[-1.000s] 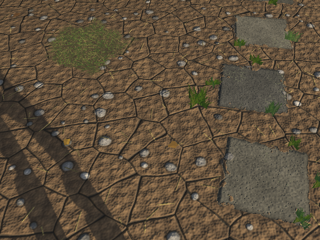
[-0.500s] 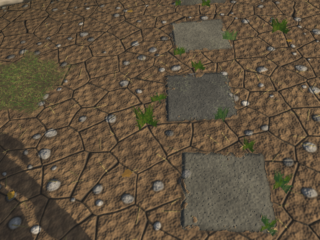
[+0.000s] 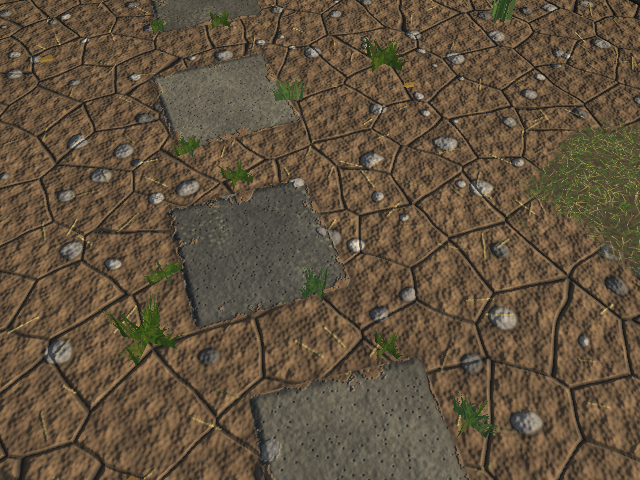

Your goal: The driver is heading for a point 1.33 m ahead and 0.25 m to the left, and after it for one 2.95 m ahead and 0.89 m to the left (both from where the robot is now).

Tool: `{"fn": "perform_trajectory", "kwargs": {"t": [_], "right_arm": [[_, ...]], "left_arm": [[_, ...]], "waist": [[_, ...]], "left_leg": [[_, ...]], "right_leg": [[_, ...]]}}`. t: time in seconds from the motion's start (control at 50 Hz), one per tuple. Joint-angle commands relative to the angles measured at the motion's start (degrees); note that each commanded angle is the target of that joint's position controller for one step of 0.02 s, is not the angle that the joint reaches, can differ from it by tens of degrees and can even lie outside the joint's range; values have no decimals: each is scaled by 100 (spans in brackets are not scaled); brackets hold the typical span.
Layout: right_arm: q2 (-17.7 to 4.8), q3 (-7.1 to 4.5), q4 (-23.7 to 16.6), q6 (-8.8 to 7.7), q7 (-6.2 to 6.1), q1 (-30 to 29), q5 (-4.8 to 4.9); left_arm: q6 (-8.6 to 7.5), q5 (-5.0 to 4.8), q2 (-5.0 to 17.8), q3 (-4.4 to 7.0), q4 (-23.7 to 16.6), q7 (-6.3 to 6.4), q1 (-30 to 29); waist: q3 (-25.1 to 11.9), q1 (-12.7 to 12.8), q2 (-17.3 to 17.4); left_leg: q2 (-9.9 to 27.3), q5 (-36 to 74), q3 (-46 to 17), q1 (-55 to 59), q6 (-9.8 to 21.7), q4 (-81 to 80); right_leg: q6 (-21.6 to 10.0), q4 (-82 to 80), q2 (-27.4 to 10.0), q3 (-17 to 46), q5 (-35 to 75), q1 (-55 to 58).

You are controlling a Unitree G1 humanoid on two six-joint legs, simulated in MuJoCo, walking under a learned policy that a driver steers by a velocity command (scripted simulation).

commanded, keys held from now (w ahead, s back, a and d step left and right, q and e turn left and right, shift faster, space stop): w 0.24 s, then w+q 0.76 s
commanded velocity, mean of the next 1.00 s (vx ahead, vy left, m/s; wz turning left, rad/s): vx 0.50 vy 0.00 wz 0.19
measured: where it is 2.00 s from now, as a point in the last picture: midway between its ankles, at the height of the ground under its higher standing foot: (252, 275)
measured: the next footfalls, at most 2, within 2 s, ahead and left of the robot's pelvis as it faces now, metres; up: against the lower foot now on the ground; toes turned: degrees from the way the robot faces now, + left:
right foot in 0.36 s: +0.34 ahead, -0.18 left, +0.00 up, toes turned -6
left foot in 0.90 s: +0.61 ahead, +0.10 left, +0.00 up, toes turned +17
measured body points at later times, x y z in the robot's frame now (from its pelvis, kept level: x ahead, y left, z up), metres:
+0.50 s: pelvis +0.26 -0.07 +0.00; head +0.29 -0.09 +0.45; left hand +0.41 +0.18 -0.10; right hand +0.31 -0.35 -0.14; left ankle +0.19 +0.08 -0.64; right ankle +0.30 -0.17 -0.74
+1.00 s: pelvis +0.52 +0.00 -0.02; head +0.56 +0.02 +0.43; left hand +0.51 +0.29 -0.14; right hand +0.75 -0.21 -0.12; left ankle +0.57 +0.08 -0.74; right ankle +0.40 -0.19 -0.63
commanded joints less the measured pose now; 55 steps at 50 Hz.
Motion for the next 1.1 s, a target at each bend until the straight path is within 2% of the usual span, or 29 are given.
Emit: {"fn": "perform_trajectory", "kwargs": {"t": [0.02,0.08,0.14,0.2,0.26,0.3,0.32,0.34,0.36,0.38,0.4,0.42,0.46,0.5,0.56,0.68,0.8,0.84,0.86,0.88,0.9,0.92,0.94,0.96,0.98,1.0,1.02,1.04,1.1], "right_arm": [[-459,-119,-80,-87,42,266,-5],[-694,-196,121,-135,77,456,39],[-835,-215,196,-65,58,502,92],[-965,-208,295,21,47,777,162],[-1065,-205,476,127,59,1150,229],[-1130,-202,540,217,51,1188,258],[-1183,-198,532,257,38,1073,264],[-1081,-150,525,272,27,1073,241],[-768,-13,353,235,24,988,118],[-8,194,229,125,37,1608,108],[-585,51,348,43,40,1486,274],[-835,-50,209,33,38,1103,396],[-739,-90,156,123,-24,723,252],[-529,-109,208,312,-16,915,253],[-319,-111,103,459,-8,776,241],[-188,-69,-279,453,145,-205,159],[-184,-32,-809,441,347,-1107,180],[-318,-104,-903,457,380,-966,192],[-446,-180,-875,474,372,-636,204],[-674,-316,-726,480,351,71,230],[-1071,-533,-479,498,259,1017,225],[-1661,-666,-363,548,125,1470,218],[-1905,-643,-600,443,172,1281,156],[-1366,-506,-589,385,219,1383,134],[-1118,-441,-569,328,214,1151,149],[-924,-378,-662,301,208,702,180],[-720,-321,-753,298,185,363,158],[-651,-288,-841,296,157,238,99],[-819,-335,-829,253,64,402,124]], "left_arm": [[9,-6,126,54,-443,-27,189],[28,76,56,-3,-661,-18,-205],[-63,120,86,-59,-825,-105,-724],[-136,95,55,-120,-998,-204,-1391],[-154,43,176,-107,-1243,-268,-1865],[-198,44,325,-48,-1306,-294,-1796],[-225,66,458,34,-1206,-287,-1376],[-233,100,746,198,-935,-244,-524],[-215,183,1241,373,-739,-153,604],[-165,276,1748,448,-707,-113,918],[-194,260,1204,324,-700,-134,1013],[-223,210,902,221,-697,-146,649],[-270,178,472,102,-721,-193,-144],[-365,226,292,85,-647,-213,-445],[-449,263,408,159,-444,-145,-407],[-375,244,672,251,-180,15,-175],[-175,106,885,332,79,49,237],[-101,73,1048,366,62,67,121],[-56,53,1143,386,38,85,50],[-4,32,1206,393,12,97,-66],[0,26,1166,360,-28,114,-84],[-78,281,557,170,-199,97,85],[-319,185,183,13,-514,20,396],[-510,-49,753,129,-627,-46,-466],[-580,-126,762,128,-737,-60,-724],[-582,5,698,120,-636,-1,-689],[-532,151,766,176,-588,38,-622],[-448,187,775,203,-579,23,-509],[-284,270,561,173,-693,26,-613]], "waist": [[-249,-4,588],[-55,-1,421],[-6,-91,398],[97,-347,461],[220,-467,573],[194,-292,674],[-10,21,700],[-523,419,593],[-1395,889,84],[-2101,548,-1425],[-2206,744,-936],[-1407,621,-769],[-699,263,-403],[-457,-29,-452],[-172,-142,-186],[219,112,-81],[484,376,-54],[237,175,-231],[-30,-43,-365],[-421,-465,-366],[-923,-932,-180],[-1268,-770,1130],[-2288,-314,1742],[-2009,-747,774],[-1259,-609,672],[-831,-299,131],[-632,-79,166],[-575,68,287],[-449,123,291]], "left_leg": [[1581,195,-1531,878,1018,-1488],[1673,673,-1166,866,1220,-1724],[1524,1013,-681,1024,1121,-1731],[1391,925,-355,1009,952,-1606],[1639,763,-520,1438,866,-1412],[1774,1051,-692,1647,785,-1076],[1686,1693,-621,1593,679,-597],[1386,2359,-401,1310,522,423],[1024,1314,-111,191,247,2189],[86,-2185,-134,-1941,-88,4243],[199,-2505,-1043,-2439,-44,5113],[465,-2038,-1027,-2803,18,5267],[876,-1159,-901,-2439,-14,4760],[999,-711,-942,-1882,-38,4512],[979,-256,-1032,-2079,-93,4207],[868,1109,-726,-2307,-90,2428],[741,469,-145,-2466,206,1539],[425,-92,201,-1874,410,1458],[186,-388,379,-1347,530,1487],[-97,-397,505,-408,699,1273],[-263,-48,305,1153,926,893],[1022,458,-1680,2687,1299,849],[2160,-994,-5157,4127,2529,-314],[2091,-1054,-4886,3982,2135,-812],[1899,-654,-3985,3286,1898,-764],[1620,-43,-3266,2353,1670,-726],[1393,514,-2759,1649,1556,-777],[1249,793,-2530,1223,1520,-906],[1051,1600,-2073,680,1556,-1064]], "right_leg": [[-3,-96,-641,186,325,-970],[41,-878,-688,225,704,-1335],[58,-2002,-712,-24,1623,-1347],[82,-2945,-557,-440,2100,-945],[-7,-3463,-451,-515,1708,-883],[-131,-3823,-295,-581,1299,-536],[-214,-4107,-119,-706,1349,146],[-348,-4214,20,-762,1428,1385],[-705,-4091,-966,257,1554,3134],[-1470,-4718,-2450,2831,846,4762],[-1525,-5134,-2492,3460,431,4526],[-1285,-5167,-2311,2502,694,3935],[-992,-5526,-1795,1212,1275,2639],[-888,-5941,-1563,501,1649,1964],[-900,-6191,-1536,-206,2351,1799],[-718,-6341,-1459,-1188,2337,2072],[-567,-5883,-1733,-1613,2893,3047],[-447,-5273,-1730,-1780,4599,3180],[-380,-4713,-1703,-1845,5599,3191],[-275,-3729,-1573,-1955,6179,3017],[-45,-2343,-1320,-2033,5595,2241],[230,-386,-840,-1933,1300,426],[439,1195,298,-586,-1547,-1466],[294,1351,-2,109,-1128,-2104],[150,982,-229,29,-585,-2301],[142,502,-511,29,-149,-1935],[185,46,-669,31,97,-1500],[226,-141,-752,51,257,-1145],[462,-839,-673,-123,628,-1002]]}}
